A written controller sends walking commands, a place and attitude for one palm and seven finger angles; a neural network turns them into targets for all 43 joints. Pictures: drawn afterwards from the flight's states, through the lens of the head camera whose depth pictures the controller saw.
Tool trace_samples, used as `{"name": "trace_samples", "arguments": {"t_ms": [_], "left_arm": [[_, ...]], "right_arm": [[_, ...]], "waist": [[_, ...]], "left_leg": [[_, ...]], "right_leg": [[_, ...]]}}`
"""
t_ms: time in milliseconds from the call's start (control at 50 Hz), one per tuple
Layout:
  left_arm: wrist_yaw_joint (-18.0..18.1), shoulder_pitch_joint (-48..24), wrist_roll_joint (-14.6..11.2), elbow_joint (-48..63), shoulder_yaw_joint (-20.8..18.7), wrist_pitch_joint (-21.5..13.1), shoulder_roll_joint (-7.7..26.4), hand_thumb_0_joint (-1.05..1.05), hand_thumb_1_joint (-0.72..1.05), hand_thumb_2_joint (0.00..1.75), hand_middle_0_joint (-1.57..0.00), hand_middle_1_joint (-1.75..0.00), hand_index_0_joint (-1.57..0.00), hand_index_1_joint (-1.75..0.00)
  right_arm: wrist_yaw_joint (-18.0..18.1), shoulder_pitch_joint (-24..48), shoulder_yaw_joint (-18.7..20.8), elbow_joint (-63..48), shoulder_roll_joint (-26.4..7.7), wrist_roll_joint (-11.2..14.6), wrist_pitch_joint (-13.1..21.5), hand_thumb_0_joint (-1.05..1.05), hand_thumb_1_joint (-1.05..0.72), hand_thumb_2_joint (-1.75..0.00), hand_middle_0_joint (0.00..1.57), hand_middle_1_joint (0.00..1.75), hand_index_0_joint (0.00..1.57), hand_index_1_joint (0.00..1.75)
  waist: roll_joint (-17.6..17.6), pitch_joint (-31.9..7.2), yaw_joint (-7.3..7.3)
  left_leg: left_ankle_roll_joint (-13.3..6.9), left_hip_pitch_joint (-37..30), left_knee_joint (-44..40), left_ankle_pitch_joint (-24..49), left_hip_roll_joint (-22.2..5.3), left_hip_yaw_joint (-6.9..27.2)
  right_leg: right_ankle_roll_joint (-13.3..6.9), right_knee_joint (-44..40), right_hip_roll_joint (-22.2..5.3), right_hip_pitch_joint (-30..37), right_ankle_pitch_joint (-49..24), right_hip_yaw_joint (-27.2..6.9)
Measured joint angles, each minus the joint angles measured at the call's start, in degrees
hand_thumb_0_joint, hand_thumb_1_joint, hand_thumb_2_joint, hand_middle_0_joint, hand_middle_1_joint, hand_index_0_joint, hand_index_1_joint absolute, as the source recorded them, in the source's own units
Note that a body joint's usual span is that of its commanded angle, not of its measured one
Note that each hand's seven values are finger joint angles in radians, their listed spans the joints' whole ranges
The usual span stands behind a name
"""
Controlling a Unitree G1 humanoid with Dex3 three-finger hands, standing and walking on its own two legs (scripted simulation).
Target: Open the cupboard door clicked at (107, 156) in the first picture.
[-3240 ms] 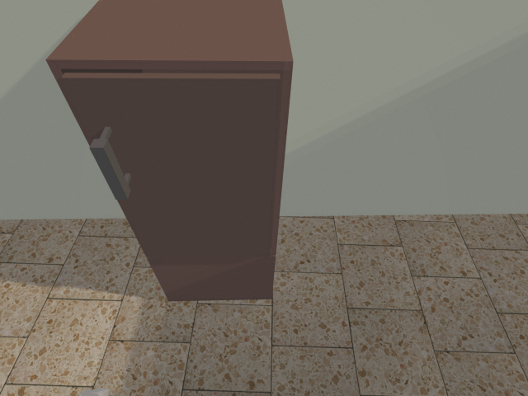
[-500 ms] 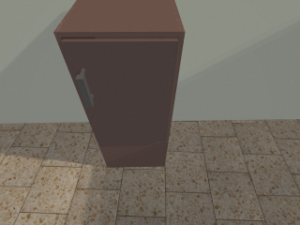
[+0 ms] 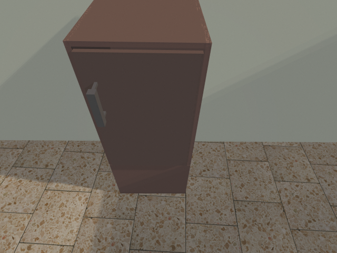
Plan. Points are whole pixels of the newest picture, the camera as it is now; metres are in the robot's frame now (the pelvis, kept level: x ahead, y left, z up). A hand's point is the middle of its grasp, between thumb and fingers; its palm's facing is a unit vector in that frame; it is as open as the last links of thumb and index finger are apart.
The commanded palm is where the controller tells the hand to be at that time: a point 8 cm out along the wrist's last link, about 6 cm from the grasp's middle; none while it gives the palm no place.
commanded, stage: come to a stop and stand still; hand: left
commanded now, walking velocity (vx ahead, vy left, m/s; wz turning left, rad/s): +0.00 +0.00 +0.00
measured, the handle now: (98, 104) +0.54 +0.26 +0.02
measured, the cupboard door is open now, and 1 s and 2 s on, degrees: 0 0 0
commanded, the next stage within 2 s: look again from close up in 0.20 s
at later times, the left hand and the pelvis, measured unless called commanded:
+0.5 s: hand out of the picture -0.01 +0.15 -0.17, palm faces +0.02 -0.99 -0.15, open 7.4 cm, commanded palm none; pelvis +0.01 -0.01 +0.00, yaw +0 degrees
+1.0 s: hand out of the picture -0.01 +0.14 -0.17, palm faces +0.01 -0.99 -0.16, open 7.4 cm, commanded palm none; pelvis +0.01 -0.01 +0.00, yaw -1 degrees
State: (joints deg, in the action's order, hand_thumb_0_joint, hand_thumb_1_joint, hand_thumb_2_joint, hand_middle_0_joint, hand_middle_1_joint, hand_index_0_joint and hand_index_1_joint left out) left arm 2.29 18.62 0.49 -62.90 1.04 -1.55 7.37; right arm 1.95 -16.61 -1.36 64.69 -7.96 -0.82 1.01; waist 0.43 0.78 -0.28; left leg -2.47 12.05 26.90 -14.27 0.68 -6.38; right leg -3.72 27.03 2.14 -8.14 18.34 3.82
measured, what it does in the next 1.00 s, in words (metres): stands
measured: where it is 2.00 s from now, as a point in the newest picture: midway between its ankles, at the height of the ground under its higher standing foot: outside the picture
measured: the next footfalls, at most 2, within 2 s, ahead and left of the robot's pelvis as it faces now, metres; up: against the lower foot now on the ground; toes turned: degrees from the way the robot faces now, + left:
none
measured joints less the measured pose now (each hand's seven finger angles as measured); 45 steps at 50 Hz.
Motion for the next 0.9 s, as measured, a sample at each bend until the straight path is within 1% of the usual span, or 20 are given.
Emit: {"name": "trace_samples", "arguments": {"t_ms": [300,900], "left_arm": [[-0.26,0.47,0.08,-0.6,0.2,0.13,-0.55,0.0,0.91,0.9,-0.2,-0.3,-0.2,-0.3],[-0.14,0.96,0.04,-0.94,-0.07,0.1,-1.17,0.0,0.91,0.9,-0.2,-0.3,-0.2,-0.3]], "right_arm": [[0.28,1.56,0.17,0.71,-0.35,0.08,-0.17,0.01,-0.92,-0.9,0.2,0.29,0.2,0.3],[0.4,0.06,0.24,2.18,1.25,0.14,-0.23,0.01,-0.92,-0.9,0.2,0.29,0.2,0.3]], "waist": [[0.63,0.27,0.44],[0.54,0.15,0.35]], "left_leg": [[0.34,-1.43,-1.65,0.27,-0.23,-0.2],[1.13,-2.13,-2.67,0.43,-0.82,-0.54]], "right_leg": [[-0.16,-2.03,0.37,1.48,-0.58,-0.33],[-0.87,-2.92,1.03,1.92,-0.76,-0.79]]}}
